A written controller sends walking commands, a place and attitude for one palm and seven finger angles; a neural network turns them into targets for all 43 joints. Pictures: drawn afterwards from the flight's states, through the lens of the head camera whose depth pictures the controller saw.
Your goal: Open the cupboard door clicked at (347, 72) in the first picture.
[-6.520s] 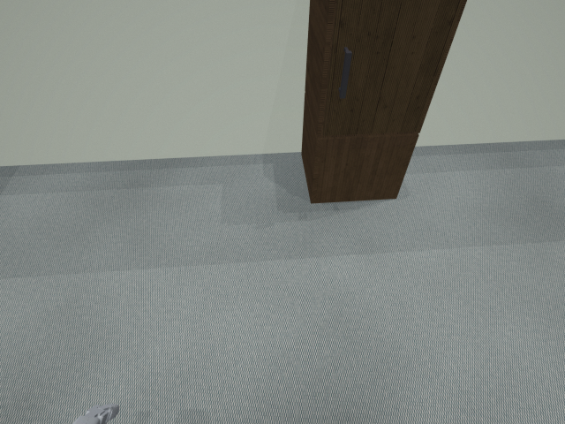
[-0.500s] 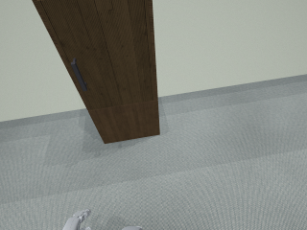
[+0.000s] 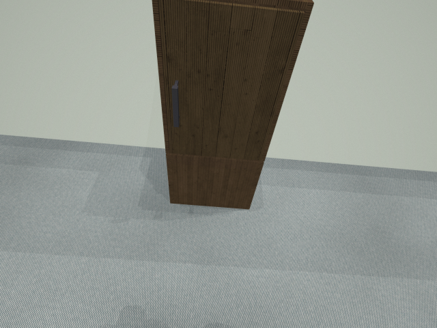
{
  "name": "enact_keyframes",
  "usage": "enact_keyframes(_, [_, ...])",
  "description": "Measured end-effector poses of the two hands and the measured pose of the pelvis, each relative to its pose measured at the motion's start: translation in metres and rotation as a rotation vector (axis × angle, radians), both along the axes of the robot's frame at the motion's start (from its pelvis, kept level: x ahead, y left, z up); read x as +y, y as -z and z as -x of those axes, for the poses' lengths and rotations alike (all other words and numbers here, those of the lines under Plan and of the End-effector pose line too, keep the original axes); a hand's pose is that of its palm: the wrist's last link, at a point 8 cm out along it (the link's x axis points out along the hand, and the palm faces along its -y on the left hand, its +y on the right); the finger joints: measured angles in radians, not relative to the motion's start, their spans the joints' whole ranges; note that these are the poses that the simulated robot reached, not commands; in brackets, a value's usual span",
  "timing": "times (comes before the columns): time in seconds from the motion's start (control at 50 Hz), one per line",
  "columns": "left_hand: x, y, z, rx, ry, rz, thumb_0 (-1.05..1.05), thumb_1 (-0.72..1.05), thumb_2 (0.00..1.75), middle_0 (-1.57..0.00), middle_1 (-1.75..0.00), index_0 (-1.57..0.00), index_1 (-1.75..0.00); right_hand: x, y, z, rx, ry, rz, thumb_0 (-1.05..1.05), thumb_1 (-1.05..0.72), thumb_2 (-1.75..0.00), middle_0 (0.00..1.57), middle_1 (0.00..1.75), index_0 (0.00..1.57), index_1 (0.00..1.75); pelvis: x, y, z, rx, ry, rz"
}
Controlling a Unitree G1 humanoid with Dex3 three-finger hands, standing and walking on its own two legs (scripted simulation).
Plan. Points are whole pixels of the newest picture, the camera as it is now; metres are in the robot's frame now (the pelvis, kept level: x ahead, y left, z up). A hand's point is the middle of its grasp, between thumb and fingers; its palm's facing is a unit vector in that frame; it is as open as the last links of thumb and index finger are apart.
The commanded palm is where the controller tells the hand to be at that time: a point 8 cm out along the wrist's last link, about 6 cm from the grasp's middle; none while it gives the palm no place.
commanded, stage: take the last steps up to it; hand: left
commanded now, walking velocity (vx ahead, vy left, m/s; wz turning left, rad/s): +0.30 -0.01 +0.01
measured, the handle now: (176, 104) +0.81 +0.20 -0.08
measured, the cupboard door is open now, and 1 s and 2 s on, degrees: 0 0 0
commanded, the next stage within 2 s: come to a stop and stand still in 0.70 s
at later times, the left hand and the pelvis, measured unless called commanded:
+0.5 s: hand (170, 273) +0.27 +0.12 -0.17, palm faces +0.01 -0.98 -0.18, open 7.3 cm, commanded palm none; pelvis +0.15 -0.05 -0.02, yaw +1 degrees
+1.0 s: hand (161, 293) +0.23 +0.14 -0.19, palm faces +0.11 -0.98 -0.14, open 7.3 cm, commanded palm none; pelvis +0.29 -0.01 -0.01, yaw +0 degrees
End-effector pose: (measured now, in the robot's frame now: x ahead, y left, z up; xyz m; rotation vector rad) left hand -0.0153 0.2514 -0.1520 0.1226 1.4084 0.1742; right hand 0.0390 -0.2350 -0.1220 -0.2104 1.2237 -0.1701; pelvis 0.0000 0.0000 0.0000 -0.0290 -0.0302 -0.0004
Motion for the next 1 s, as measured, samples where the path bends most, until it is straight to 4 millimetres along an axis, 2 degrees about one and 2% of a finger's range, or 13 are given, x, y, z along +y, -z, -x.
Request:
enact_keyframes(0.1, [0.0,-0.006,-0.041,-0.066,0.01,0.009,0.01,0.91,0.9,-0.19,-0.3,-0.2,-0.3,0.02,0.006,0.025,0.099,0.042,-0.037,0.01,-0.91,-0.9,0.2,0.3,0.2,0.3,0.007,-0.004,-0.02,-0.004,-0.007,-0.01])
enact_keyframes(0.2, [-0.01,-0.007,-0.095,-0.113,0.039,0.014,0.01,0.91,0.9,-0.19,-0.3,-0.2,-0.3,0.031,0.015,0.049,0.208,0.108,-0.074,0.01,-0.9,-0.9,0.2,0.3,0.2,0.3,0.005,0.0,-0.046,-0.004,-0.006,-0.027])
enact_keyframes(0.32, [-0.037,-0.009,-0.183,-0.187,0.114,0.019,0.01,0.91,0.9,-0.19,-0.3,-0.2,-0.3,0.03,0.023,0.066,0.342,0.183,-0.111,0.01,-0.9,-0.9,0.2,0.3,0.2,0.3,-0.009,0.007,-0.086,0.003,0.0,-0.039])
enact_keyframes(0.42, [-0.067,-0.005,-0.261,-0.299,0.156,0.006,0.01,0.91,0.9,-0.19,-0.3,-0.2,-0.3,0.013,0.037,0.055,0.446,0.212,-0.14,0.01,-0.9,-0.9,0.2,0.3,0.2,0.3,-0.032,0.024,-0.129,0.005,0.004,-0.039])
enact_keyframes(0.46, [-0.075,-0.006,-0.275,-0.335,0.137,0.001,0.01,0.91,0.9,-0.19,-0.3,-0.2,-0.3,0.001,0.04,0.035,0.45,0.201,-0.141,0.01,-0.9,-0.9,0.2,0.3,0.2,0.3,-0.041,0.025,-0.142,-0.006,-0.008,-0.034])
enact_keyframes(0.5, [-0.079,-0.009,-0.276,-0.333,0.102,-0.001,0.0,0.91,0.9,-0.19,-0.3,-0.2,-0.3,-0.013,0.04,0.003,0.41,0.178,-0.129,0.01,-0.9,-0.9,0.2,0.3,0.2,0.3,-0.047,0.021,-0.154,-0.016,-0.019,-0.033])
enact_keyframes(0.54, [-0.082,-0.012,-0.268,-0.295,0.07,-0.007,0.0,0.91,0.9,-0.2,-0.3,-0.2,-0.3,-0.028,0.039,-0.038,0.341,0.147,-0.113,0.01,-0.9,-0.9,0.2,0.3,0.2,0.3,-0.05,0.014,-0.167,-0.017,-0.022,-0.034])
enact_keyframes(0.62, [-0.07,-0.02,-0.254,-0.219,0.02,-0.058,-0.02,0.95,0.9,-0.2,-0.3,-0.2,-0.3,-0.046,0.032,-0.128,0.17,0.089,-0.088,0.01,-0.91,-0.9,0.19,0.29,0.2,0.3,-0.054,0.004,-0.19,-0.006,-0.027,-0.032])
enact_keyframes(0.68, [-0.067,-0.02,-0.241,-0.137,0.011,-0.055,-0.01,0.95,0.9,-0.2,-0.3,-0.2,-0.3,-0.049,0.026,-0.189,0.06,0.055,-0.083,0.01,-0.91,-0.9,0.19,0.29,0.2,0.3,-0.053,0.0,-0.207,0.003,-0.023,-0.029])
enact_keyframes(0.76, [-0.068,-0.015,-0.228,-0.051,-0.025,-0.022,0.0,0.93,0.9,-0.19,-0.3,-0.2,-0.3,-0.039,0.019,-0.254,-0.025,-0.001,-0.085,0.01,-0.91,-0.9,0.19,0.29,0.2,0.3,-0.046,0.0,-0.23,0.012,-0.026,-0.018])
enact_keyframes(0.88, [-0.066,0.004,-0.221,0.049,-0.101,0.039,0.0,0.92,0.9,-0.2,-0.3,-0.2,-0.3,-0.008,0.018,-0.325,-0.069,-0.088,-0.068,0.01,-0.91,-0.9,0.19,0.29,0.2,0.3,-0.025,0.009,-0.27,0.014,-0.031,0.005])
enact_keyframes(0.94, [-0.065,0.011,-0.227,0.093,-0.107,0.055,0.01,0.91,0.9,-0.19,-0.3,-0.2,-0.3,0.01,0.017,-0.343,-0.072,-0.099,-0.063,0.01,-0.91,-0.9,0.19,0.29,0.2,0.3,-0.017,0.011,-0.283,0.007,-0.018,-0.023])
enact_keyframes(1.0, [-0.064,0.01,-0.24,0.113,-0.079,0.06,0.01,0.91,0.9,-0.19,-0.3,-0.2,-0.3,0.021,0.016,-0.348,-0.069,-0.073,-0.071,0.01,-0.91,-0.9,0.2,0.29,0.2,0.3,-0.013,0.008,-0.287,-0.001,0.0,-0.033])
